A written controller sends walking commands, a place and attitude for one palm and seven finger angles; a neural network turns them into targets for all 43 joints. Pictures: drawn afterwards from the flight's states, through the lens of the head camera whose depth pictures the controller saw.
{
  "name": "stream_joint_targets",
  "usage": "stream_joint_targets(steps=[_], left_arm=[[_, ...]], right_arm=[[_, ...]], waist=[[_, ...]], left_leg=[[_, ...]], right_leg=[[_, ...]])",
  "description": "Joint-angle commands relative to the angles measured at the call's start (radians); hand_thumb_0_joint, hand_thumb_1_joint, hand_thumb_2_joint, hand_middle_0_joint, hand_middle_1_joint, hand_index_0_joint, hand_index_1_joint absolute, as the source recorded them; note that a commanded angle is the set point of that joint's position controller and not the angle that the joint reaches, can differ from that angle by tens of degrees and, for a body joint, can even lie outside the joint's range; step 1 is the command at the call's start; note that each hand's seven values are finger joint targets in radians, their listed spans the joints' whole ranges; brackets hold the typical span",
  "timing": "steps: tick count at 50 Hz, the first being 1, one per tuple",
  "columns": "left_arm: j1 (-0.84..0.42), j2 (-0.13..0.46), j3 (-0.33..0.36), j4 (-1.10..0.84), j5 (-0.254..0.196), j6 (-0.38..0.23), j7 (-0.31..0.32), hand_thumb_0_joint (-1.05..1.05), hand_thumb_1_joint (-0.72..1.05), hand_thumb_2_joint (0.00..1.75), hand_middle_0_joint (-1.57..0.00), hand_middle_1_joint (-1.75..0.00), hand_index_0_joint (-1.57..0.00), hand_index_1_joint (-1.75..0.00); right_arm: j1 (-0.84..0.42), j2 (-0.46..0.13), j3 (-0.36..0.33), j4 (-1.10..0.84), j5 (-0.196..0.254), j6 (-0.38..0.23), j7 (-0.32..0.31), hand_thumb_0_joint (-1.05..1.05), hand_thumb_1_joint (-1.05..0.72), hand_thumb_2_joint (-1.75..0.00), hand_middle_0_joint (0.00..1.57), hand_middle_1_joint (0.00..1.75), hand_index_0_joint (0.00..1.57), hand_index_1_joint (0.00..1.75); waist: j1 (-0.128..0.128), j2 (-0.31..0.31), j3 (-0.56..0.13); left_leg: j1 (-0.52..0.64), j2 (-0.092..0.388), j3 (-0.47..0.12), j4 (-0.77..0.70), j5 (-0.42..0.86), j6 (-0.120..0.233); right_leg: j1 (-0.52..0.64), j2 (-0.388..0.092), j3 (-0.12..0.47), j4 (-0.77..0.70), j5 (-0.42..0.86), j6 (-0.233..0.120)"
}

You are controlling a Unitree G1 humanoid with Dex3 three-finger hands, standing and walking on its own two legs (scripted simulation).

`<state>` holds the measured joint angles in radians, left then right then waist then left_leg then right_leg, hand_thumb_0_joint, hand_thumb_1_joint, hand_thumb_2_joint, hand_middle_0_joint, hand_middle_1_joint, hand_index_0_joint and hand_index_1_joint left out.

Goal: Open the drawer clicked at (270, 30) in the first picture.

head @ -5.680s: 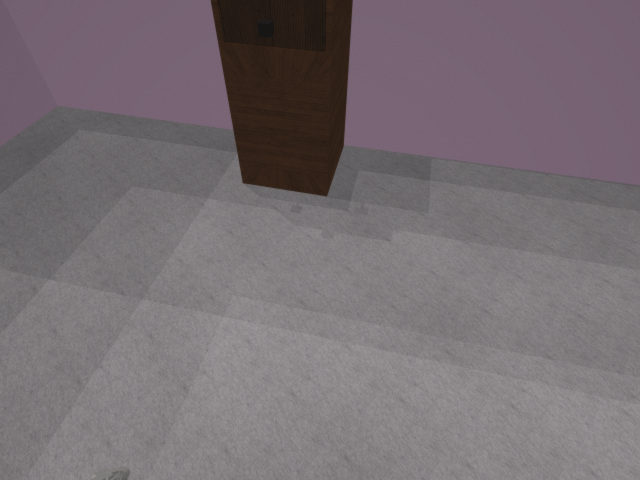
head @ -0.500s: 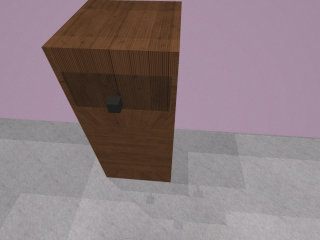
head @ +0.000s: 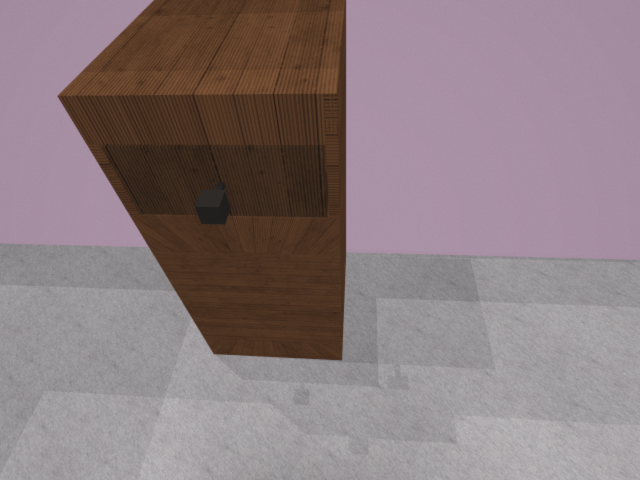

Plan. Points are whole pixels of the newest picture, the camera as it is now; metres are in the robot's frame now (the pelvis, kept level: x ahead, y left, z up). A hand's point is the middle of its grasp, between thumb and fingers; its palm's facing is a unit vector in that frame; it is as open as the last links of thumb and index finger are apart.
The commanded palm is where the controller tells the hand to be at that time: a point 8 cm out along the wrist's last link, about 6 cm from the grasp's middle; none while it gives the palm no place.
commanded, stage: come to a stop and stand still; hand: left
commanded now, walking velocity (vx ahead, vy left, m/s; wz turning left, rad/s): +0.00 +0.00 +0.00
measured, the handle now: (216, 199) +0.56 +0.23 +0.00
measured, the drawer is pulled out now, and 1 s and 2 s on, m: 0.00 0.00 0.00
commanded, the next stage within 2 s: look again from close up in 0.46 s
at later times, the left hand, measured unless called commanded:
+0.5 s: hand out of the picture -0.02 +0.16 -0.16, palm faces +0.04 -0.98 -0.20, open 7.3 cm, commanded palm none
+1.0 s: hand out of the picture -0.01 +0.19 -0.16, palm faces +0.03 -0.98 -0.20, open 7.3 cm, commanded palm none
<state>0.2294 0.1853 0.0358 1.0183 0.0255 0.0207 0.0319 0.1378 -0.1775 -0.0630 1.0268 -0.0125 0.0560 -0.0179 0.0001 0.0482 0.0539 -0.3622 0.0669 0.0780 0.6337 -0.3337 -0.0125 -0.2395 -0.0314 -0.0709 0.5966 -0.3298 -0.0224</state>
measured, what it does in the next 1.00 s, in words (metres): steps on the spot: left foot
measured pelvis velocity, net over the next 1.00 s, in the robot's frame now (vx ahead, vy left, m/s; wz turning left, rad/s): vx -0.02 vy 0.02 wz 0.00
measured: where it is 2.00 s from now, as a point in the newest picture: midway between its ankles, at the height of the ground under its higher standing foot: outside the picture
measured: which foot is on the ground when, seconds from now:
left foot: up 0.00-0.16, down 0.18-1.00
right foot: down 0.00-1.00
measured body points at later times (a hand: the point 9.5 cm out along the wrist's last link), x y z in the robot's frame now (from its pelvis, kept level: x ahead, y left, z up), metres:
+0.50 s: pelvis -0.02 -0.01 +0.01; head -0.01 -0.02 +0.46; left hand -0.02 +0.21 -0.14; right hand -0.04 -0.22 -0.15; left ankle -0.03 +0.13 -0.73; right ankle -0.01 -0.10 -0.73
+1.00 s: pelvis -0.02 +0.02 +0.01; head -0.02 +0.01 +0.46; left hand -0.01 +0.24 -0.15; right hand -0.03 -0.19 -0.16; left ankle -0.03 +0.13 -0.73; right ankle -0.01 -0.10 -0.73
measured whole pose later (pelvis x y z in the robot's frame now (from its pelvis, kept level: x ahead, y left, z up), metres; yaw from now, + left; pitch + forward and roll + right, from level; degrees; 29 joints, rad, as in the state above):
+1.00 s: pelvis -0.02 +0.02 +0.01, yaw +0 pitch -1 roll +0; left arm 0.30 0.14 -0.01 1.10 0.01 -0.02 0.03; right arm 0.33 -0.13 0.02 1.10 -0.02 -0.02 -0.03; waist 0.00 0.02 0.00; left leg -0.18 0.00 0.06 0.48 -0.28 0.01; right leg -0.22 -0.04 -0.07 0.50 -0.25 0.00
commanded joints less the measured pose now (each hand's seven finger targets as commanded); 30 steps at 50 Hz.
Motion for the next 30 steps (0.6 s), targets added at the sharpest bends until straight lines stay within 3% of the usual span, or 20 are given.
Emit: stream_joint_targets(steps=[1, 3, 5, 6, 7, 8, 9, 10, 11, 12, 17, 20, 26, 27, 28, 29, 30], left_arm=[[-0.042, 0.129, 0.021, -0.053, 0.002, -0.013, 0.006, 0.00, 0.90, 0.90, -0.20, -0.30, -0.20, -0.30], [-0.026, 0.126, 0.019, -0.048, -0.001, -0.019, 0.003, 0.00, 0.90, 0.90, -0.20, -0.30, -0.20, -0.30], [0.010, 0.128, 0.018, -0.025, -0.006, -0.024, 0.003, 0.00, 0.90, 0.90, -0.20, -0.30, -0.20, -0.30], [0.016, 0.121, 0.017, -0.013, -0.010, -0.025, 0.004, 0.00, 0.90, 0.90, -0.20, -0.30, -0.20, -0.30], [0.018, 0.113, 0.013, -0.002, -0.018, -0.027, 0.004, 0.00, 0.90, 0.90, -0.20, -0.30, -0.20, -0.30], [0.032, 0.093, 0.007, 0.006, -0.025, -0.027, 0.002, 0.00, 0.90, 0.90, -0.20, -0.30, -0.20, -0.30], [0.034, 0.082, 0.004, 0.009, -0.024, -0.025, 0.001, 0.00, 0.90, 0.90, -0.20, -0.30, -0.20, -0.30], [0.034, 0.083, 0.005, 0.020, -0.024, -0.031, -0.001, 0.00, 0.90, 0.90, -0.20, -0.30, -0.20, -0.30], [0.020, 0.083, 0.006, 0.035, -0.025, -0.024, 0.000, 0.00, 0.90, 0.90, -0.20, -0.30, -0.20, -0.30], [0.017, 0.090, 0.005, 0.042, -0.026, -0.021, 0.000, 0.00, 0.90, 0.90, -0.20, -0.30, -0.20, -0.30], [0.028, 0.082, -0.005, 0.071, -0.023, -0.020, -0.003, 0.00, 0.90, 0.90, -0.20, -0.30, -0.20, -0.30], [0.041, 0.076, -0.007, 0.078, -0.022, -0.022, -0.003, 0.00, 0.90, 0.90, -0.20, -0.30, -0.20, -0.30], [0.081, 0.059, -0.009, 0.087, -0.020, -0.028, 0.001, 0.00, 0.90, 0.90, -0.20, -0.30, -0.20, -0.30], [0.086, 0.054, -0.010, 0.089, -0.020, -0.029, 0.001, 0.00, 0.90, 0.90, -0.20, -0.30, -0.20, -0.30], [0.177, 0.067, -0.023, 0.114, -0.003, -0.060, 0.040, 0.00, 0.90, 0.90, -0.20, -0.30, -0.20, -0.30], [0.141, 0.125, -0.012, 0.069, -0.008, -0.071, 0.031, 0.00, 0.90, 0.90, -0.20, -0.30, -0.20, -0.30], [0.098, 0.115, -0.011, 0.051, -0.007, -0.074, 0.024, 0.00, 0.90, 0.90, -0.20, -0.30, -0.20, -0.30]], right_arm=[[0.058, -0.045, -0.002, -0.027, 0.001, -0.012, 0.006, 0.00, -0.90, -0.90, 0.20, 0.30, 0.20, 0.30], [0.084, -0.040, 0.007, -0.008, 0.003, -0.022, 0.003, 0.00, -0.90, -0.90, 0.20, 0.30, 0.20, 0.30], [0.097, -0.038, 0.018, 0.004, 0.003, -0.032, -0.004, 0.00, -0.90, -0.90, 0.20, 0.30, 0.20, 0.30], [0.118, -0.032, 0.023, 0.018, 0.003, -0.039, -0.006, 0.00, -0.90, -0.90, 0.20, 0.30, 0.20, 0.30], [0.149, -0.041, 0.029, 0.037, 0.002, -0.049, -0.009, 0.00, -0.90, -0.90, 0.20, 0.30, 0.20, 0.30], [0.154, -0.064, 0.034, 0.049, -0.002, -0.060, -0.013, 0.00, -0.90, -0.90, 0.20, 0.30, 0.20, 0.30], [0.136, -0.084, 0.035, 0.050, -0.002, -0.062, -0.015, 0.00, -0.90, -0.90, 0.20, 0.30, 0.20, 0.30], [0.139, -0.088, 0.038, 0.060, -0.004, -0.065, -0.021, 0.00, -0.90, -0.90, 0.20, 0.30, 0.20, 0.30], [0.141, -0.078, 0.039, 0.076, -0.002, -0.066, -0.020, 0.00, -0.90, -0.90, 0.20, 0.30, 0.20, 0.30], [0.140, -0.071, 0.045, 0.079, -0.001, -0.064, -0.019, 0.00, -0.90, -0.90, 0.20, 0.30, 0.20, 0.30], [0.171, -0.059, 0.048, 0.093, -0.003, -0.058, -0.018, 0.00, -0.90, -0.90, 0.20, 0.30, 0.20, 0.30], [0.200, -0.050, 0.048, 0.098, -0.004, -0.055, -0.018, 0.00, -0.90, -0.90, 0.20, 0.30, 0.20, 0.30], [0.232, -0.036, 0.048, 0.103, -0.002, -0.058, -0.018, 0.00, -0.90, -0.90, 0.20, 0.30, 0.20, 0.30], [0.236, -0.032, 0.049, 0.104, -0.003, -0.059, -0.018, 0.00, -0.90, -0.90, 0.20, 0.30, 0.20, 0.30], [0.121, -0.076, 0.045, 0.043, 0.001, -0.079, -0.001, 0.00, -0.90, -0.90, 0.20, 0.30, 0.20, 0.30], [0.195, -0.014, 0.048, 0.010, 0.002, -0.065, 0.002, 0.00, -0.90, -0.90, 0.20, 0.30, 0.20, 0.30], [0.237, -0.012, 0.047, 0.020, 0.000, -0.069, 0.005, 0.00, -0.90, -0.90, 0.20, 0.30, 0.20, 0.30]], waist=[[-0.022, -0.219, 0.032], [-0.012, -0.199, 0.014], [0.001, -0.172, -0.023], [-0.003, -0.148, -0.040], [-0.009, -0.109, -0.065], [0.006, -0.037, -0.074], [0.021, -0.025, -0.073], [0.019, -0.031, -0.078], [0.019, 0.052, -0.066], [0.022, 0.069, -0.053], [0.014, -0.021, 0.023], [0.005, -0.059, 0.042], [-0.001, -0.075, 0.029], [-0.002, -0.075, 0.026], [0.046, -0.044, 0.065], [-0.021, -0.049, -0.049], [-0.041, -0.062, -0.071]], left_leg=[[0.031, -0.007, -0.066, 0.196, -0.071, 0.013], [0.036, -0.013, -0.051, 0.137, -0.065, 0.006], [0.067, -0.009, -0.044, -0.027, -0.038, -0.003], [0.120, -0.005, -0.046, -0.131, 0.033, -0.004], [0.193, 0.011, -0.069, -0.227, 0.178, 0.003], [0.228, 0.062, -0.122, -0.254, 0.326, 0.018], [0.209, 0.091, -0.129, -0.259, 0.342, 0.026], [0.208, 0.085, -0.108, -0.236, 0.353, 0.019], [0.174, 0.083, -0.116, -0.264, 0.325, 0.019], [0.140, 0.079, -0.121, -0.298, 0.247, 0.018], [0.125, 0.049, -0.098, -0.331, 0.100, 0.013], [0.140, 0.037, -0.082, -0.326, 0.083, 0.014], [0.162, 0.034, -0.073, -0.315, 0.084, 0.018], [0.164, 0.034, -0.071, -0.314, 0.096, 0.019], [0.069, 0.037, -0.027, -0.105, 0.069, -0.011], [0.111, -0.002, -0.058, -0.072, -0.028, -0.002], [0.153, 0.001, -0.052, -0.083, 0.005, 0.004]], right_leg=[[-0.134, -0.226, 0.217, -0.355, 0.123, -0.129], [-0.058, -0.199, 0.166, -0.310, 0.244, -0.124], [0.036, -0.194, 0.160, -0.261, 0.358, -0.125], [0.052, -0.184, 0.147, -0.236, 0.371, -0.106], [0.043, -0.162, 0.138, -0.206, 0.367, -0.072], [0.032, -0.111, 0.103, -0.188, 0.332, -0.032], [0.049, -0.089, 0.093, -0.210, 0.277, -0.009], [0.071, -0.084, 0.093, -0.218, 0.317, -0.006], [0.096, -0.084, 0.078, -0.211, 0.279, -0.003], [0.122, -0.079, 0.079, -0.226, 0.224, -0.002], [0.076, -0.080, 0.102, -0.300, 0.096, -0.003], [0.036, -0.083, 0.118, -0.327, 0.038, -0.003], [0.011, -0.079, 0.126, -0.334, 0.018, -0.003], [0.011, -0.080, 0.124, -0.330, 0.033, -0.003], [0.021, -0.141, 0.166, -0.281, 0.357, 0.025], [0.014, -0.204, 0.236, -0.316, 0.161, -0.037], [-0.041, -0.180, 0.197, -0.315, -0.012, -0.067]])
